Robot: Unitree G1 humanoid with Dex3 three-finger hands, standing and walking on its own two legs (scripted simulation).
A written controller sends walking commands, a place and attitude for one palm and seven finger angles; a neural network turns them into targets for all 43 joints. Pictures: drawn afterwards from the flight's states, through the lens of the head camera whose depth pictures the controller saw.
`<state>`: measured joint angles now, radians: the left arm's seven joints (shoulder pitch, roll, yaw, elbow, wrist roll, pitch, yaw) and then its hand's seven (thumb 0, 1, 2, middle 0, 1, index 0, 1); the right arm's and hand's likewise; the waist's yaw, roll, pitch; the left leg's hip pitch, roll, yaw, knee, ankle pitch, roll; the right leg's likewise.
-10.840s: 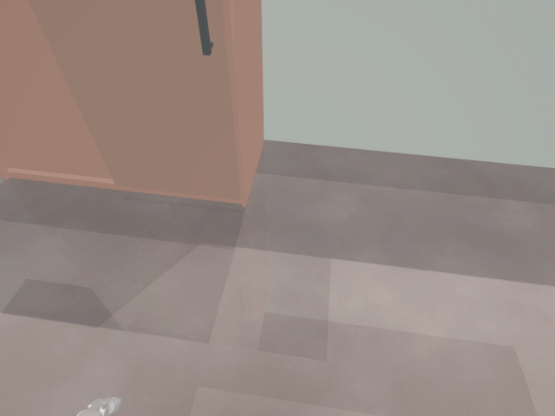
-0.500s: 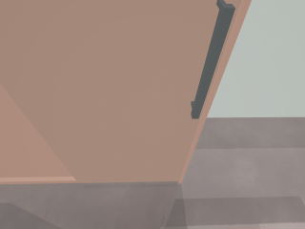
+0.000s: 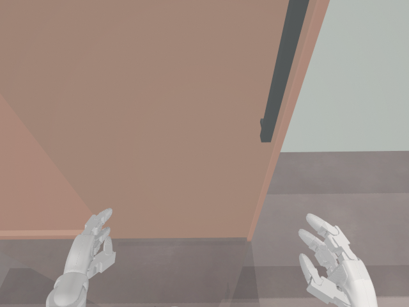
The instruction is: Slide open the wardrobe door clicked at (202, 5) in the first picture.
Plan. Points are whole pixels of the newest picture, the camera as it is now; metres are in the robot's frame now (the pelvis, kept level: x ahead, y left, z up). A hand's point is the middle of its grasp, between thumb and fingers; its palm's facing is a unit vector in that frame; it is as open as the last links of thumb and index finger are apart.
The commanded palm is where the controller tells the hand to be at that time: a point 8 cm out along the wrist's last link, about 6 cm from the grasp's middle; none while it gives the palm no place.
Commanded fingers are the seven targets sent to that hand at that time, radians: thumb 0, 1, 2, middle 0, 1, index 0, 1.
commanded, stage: raise the hand with hooked fingers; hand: right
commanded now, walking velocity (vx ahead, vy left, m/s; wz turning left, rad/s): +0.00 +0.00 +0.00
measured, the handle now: (278, 70) +0.51 -0.11 +0.22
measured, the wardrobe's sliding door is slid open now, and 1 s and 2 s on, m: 0.00 0.00 0.00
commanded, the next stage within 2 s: move the hooked fingers beside the handle in 1.72 s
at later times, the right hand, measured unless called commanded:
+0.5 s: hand (382, 250) +0.22 -0.25 +0.09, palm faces +0.05 +1.00 -0.06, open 11.3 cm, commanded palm +0.18 -0.29 +0.09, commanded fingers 0.00 0.15 -0.45 0.28 0.98 0.28 0.98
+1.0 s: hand out of the picture +0.25 -0.29 +0.15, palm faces +0.02 +1.00 -0.09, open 13.8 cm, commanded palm +0.22 -0.33 +0.17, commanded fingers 0.00 0.50 -0.30 0.30 1.20 0.30 1.20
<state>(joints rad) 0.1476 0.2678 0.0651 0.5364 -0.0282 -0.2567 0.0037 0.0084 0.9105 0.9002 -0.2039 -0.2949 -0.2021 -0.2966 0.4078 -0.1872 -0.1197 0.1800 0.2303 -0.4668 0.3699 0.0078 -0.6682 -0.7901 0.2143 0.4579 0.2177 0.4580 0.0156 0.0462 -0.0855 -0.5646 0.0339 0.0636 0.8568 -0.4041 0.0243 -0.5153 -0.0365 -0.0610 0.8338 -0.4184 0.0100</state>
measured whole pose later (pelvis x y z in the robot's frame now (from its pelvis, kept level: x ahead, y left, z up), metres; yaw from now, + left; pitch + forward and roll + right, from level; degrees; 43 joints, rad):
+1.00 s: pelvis +0.01 -0.02 +0.03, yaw -2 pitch +1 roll +1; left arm 0.23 0.27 -0.07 0.57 -0.07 -0.29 0.10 0.01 0.90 0.90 -0.21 -0.30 -0.20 -0.30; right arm 0.06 -0.43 -0.39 0.10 0.34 0.01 0.48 0.00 0.45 -0.32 0.29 1.17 0.30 1.17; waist -0.04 -0.05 -0.03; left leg -0.31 0.03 0.11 0.60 -0.31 0.00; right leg -0.32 -0.02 -0.02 0.66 -0.36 -0.02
